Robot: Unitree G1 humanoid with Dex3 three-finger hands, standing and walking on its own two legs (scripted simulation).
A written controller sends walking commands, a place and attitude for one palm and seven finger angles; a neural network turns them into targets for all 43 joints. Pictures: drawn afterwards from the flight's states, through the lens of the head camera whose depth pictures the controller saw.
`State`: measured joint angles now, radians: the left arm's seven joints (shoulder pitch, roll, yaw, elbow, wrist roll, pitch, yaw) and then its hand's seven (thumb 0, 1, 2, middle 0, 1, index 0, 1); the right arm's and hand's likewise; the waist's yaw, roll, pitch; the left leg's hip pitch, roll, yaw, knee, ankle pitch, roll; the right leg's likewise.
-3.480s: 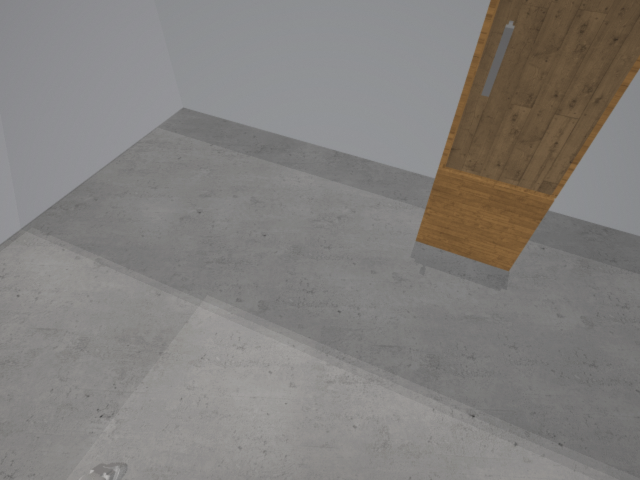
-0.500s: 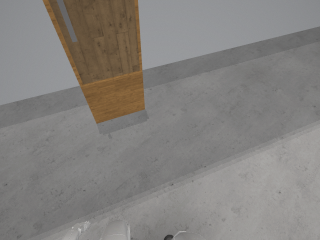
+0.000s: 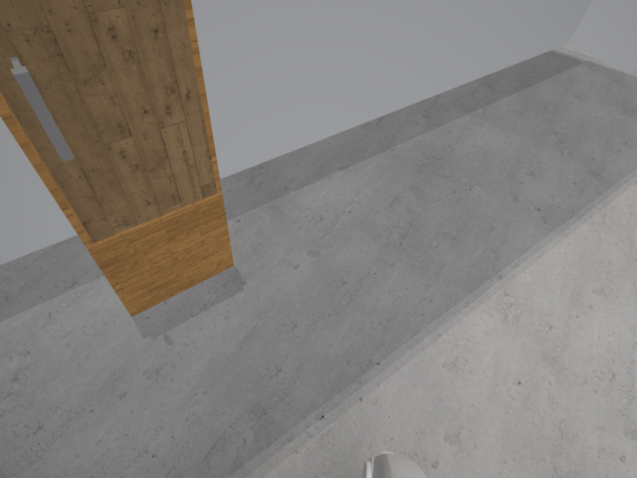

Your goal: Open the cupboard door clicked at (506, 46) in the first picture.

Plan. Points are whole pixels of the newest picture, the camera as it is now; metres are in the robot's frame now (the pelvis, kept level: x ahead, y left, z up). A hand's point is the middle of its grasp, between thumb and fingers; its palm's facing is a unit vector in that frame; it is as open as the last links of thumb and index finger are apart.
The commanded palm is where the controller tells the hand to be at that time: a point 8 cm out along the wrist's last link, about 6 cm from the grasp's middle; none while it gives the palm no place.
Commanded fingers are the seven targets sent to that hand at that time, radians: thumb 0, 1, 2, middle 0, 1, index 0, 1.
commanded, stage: walk to a spot facing it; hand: left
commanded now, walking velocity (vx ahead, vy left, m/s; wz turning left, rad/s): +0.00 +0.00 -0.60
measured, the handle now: (42, 112) +0.63 +0.56 +0.03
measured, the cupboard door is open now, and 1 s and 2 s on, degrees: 0 0 0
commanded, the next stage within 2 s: turn to face it in 1.80 s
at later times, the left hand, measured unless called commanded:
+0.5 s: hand (239, 393) +0.25 +0.14 -0.16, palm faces -0.29 -0.92 -0.24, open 7.4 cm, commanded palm none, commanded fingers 0.00 0.90 0.90 -0.20 -0.30 -0.20 -0.30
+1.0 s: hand (255, 378) +0.28 +0.12 -0.17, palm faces -0.58 -0.79 -0.21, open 7.4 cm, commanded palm none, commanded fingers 0.00 0.90 0.90 -0.20 -0.30 -0.20 -0.30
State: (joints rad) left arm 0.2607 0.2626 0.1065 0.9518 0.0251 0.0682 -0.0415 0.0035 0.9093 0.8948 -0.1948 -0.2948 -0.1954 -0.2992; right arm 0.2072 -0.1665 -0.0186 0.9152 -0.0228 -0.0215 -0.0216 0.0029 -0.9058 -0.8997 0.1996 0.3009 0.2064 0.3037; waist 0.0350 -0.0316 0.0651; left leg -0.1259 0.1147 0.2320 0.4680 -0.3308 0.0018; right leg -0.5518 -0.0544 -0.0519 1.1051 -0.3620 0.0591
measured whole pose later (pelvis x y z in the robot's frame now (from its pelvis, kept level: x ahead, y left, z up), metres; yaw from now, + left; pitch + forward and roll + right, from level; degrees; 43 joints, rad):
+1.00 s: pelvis +0.09 +0.01 -0.01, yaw -38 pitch +1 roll -1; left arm 0.17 0.22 0.09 0.92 0.02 0.08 -0.04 0.00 0.91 0.89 -0.20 -0.29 -0.20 -0.30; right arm 0.24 -0.20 -0.06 0.93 -0.03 0.01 -0.01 0.00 -0.90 -0.90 0.20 0.30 0.21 0.30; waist -0.03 0.01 0.10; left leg -0.23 0.20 0.36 0.57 -0.30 -0.01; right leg -0.36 -0.06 -0.09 0.80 -0.45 0.05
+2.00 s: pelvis +0.14 -0.09 -0.03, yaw -69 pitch +0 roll +0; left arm 0.07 0.21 0.06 0.91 0.02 0.00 -0.02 0.00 0.91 0.89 -0.20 -0.29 -0.20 -0.30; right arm 0.32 -0.22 -0.06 1.00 -0.01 0.03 -0.02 0.01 -0.91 -0.90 0.20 0.30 0.20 0.30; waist -0.06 0.04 0.14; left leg -0.26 0.17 0.19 0.96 -0.55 -0.05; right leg -0.37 -0.02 -0.13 0.68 -0.29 -0.05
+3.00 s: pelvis +0.11 -0.13 -0.01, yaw -38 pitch +0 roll +1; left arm 0.17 0.18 0.04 0.86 0.02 0.03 0.01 0.00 0.91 0.89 -0.20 -0.30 -0.20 -0.30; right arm 0.21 -0.28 -0.11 0.91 -0.03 0.08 0.02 0.01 -0.91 -0.90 0.20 0.30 0.20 0.30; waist -0.04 0.06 0.05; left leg -0.51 -0.07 -0.07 0.94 -0.41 -0.03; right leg -0.25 -0.05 -0.08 0.56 -0.31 -0.01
